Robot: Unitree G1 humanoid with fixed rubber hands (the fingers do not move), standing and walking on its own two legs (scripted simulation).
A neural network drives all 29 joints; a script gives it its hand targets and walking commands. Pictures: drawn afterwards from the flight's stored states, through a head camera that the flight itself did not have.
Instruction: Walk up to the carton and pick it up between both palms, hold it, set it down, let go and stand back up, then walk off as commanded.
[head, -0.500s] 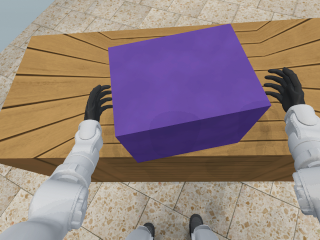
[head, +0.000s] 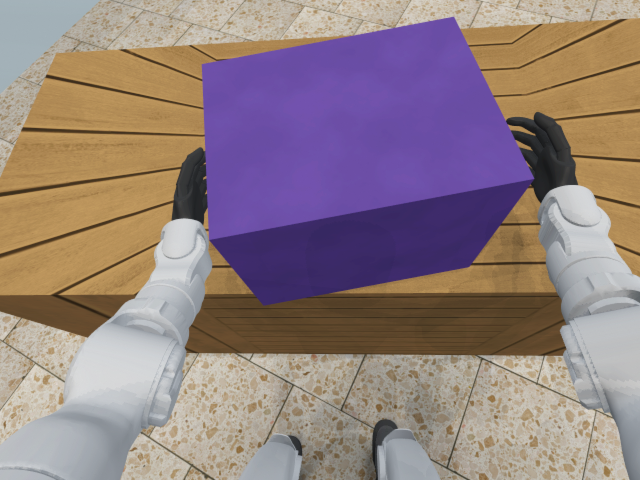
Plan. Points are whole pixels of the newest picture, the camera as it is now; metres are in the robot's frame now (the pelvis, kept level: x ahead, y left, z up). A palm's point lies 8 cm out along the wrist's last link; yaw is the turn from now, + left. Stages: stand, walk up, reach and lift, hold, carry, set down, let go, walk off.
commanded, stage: reach and lift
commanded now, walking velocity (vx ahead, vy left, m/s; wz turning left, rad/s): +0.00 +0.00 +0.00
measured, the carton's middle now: (349, 175) +0.49 +0.01 +0.00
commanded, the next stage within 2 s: none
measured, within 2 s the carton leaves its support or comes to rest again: leaves its support in 1.88 s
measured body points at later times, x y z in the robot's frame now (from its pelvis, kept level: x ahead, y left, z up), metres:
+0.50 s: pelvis +0.01 +0.01 +0.00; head +0.14 -0.02 +0.43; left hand +0.44 +0.22 +0.02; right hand +0.49 -0.21 +0.02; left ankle +0.00 +0.17 -0.69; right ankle +0.06 -0.10 -0.69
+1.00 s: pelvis +0.01 +0.01 +0.00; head +0.14 -0.02 +0.43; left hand +0.44 +0.22 +0.02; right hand +0.49 -0.20 +0.02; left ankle +0.00 +0.17 -0.69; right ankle +0.06 -0.10 -0.69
